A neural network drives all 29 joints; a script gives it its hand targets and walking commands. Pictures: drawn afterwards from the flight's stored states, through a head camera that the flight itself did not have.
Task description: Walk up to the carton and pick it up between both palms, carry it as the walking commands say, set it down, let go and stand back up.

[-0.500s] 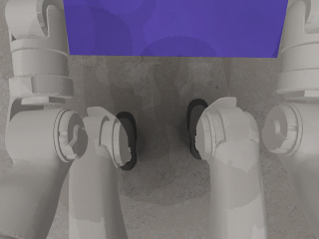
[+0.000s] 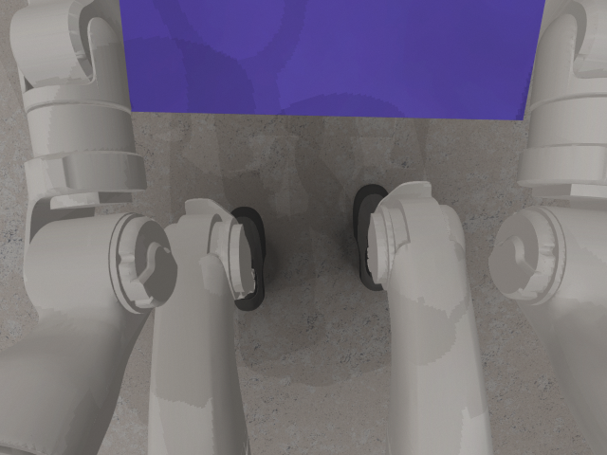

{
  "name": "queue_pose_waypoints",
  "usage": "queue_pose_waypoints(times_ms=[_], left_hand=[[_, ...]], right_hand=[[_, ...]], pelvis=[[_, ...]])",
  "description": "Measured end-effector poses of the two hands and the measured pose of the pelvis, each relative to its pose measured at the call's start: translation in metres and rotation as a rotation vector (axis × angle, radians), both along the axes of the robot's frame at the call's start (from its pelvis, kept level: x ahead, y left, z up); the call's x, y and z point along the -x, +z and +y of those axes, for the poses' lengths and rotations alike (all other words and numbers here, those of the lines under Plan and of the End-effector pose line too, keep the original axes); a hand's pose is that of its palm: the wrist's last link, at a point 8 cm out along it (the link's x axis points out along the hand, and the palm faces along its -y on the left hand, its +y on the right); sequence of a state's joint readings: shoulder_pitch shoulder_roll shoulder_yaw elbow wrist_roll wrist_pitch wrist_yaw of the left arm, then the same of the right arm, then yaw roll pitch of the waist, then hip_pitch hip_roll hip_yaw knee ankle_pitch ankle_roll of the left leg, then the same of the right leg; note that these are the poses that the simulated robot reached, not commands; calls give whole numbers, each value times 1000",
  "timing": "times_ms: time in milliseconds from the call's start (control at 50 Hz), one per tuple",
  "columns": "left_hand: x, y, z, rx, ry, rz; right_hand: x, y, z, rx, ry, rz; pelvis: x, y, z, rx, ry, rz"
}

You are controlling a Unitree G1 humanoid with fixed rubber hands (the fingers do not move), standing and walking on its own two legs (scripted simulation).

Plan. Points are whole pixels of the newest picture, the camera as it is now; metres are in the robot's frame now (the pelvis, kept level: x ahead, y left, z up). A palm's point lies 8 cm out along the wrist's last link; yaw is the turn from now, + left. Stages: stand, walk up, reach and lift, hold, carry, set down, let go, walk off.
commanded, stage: reach and lift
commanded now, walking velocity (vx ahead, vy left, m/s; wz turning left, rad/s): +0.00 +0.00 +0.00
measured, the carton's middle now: out of the picture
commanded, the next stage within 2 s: none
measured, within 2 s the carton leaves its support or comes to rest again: neither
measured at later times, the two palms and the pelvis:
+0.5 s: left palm out of the picture +0.55 +0.14 -0.02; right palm out of the picture +0.53 -0.22 -0.03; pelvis +0.00 +0.00 +0.06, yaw -1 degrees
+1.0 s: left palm out of the picture +0.53 +0.14 +0.06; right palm out of the picture +0.50 -0.22 +0.04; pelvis -0.01 +0.00 +0.11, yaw -1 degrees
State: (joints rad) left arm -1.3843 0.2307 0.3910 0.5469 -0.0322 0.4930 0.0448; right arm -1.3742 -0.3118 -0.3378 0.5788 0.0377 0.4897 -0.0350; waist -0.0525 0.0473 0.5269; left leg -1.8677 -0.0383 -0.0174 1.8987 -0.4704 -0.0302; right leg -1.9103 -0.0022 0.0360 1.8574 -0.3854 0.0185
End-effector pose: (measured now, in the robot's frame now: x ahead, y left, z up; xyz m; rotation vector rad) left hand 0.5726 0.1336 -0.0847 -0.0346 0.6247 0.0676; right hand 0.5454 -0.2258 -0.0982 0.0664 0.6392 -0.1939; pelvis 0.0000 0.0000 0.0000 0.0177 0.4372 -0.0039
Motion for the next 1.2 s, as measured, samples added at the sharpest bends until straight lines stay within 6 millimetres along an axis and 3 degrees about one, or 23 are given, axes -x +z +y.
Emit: queue_pose_waypoints(times_ms=[1200], left_hand=[[56, 167, 12, -23, -23, 29]], right_hand=[[51, 169, 11, 24, 38, 39]], pelvis=[[4, 136, 3, 3, -17, -185]])
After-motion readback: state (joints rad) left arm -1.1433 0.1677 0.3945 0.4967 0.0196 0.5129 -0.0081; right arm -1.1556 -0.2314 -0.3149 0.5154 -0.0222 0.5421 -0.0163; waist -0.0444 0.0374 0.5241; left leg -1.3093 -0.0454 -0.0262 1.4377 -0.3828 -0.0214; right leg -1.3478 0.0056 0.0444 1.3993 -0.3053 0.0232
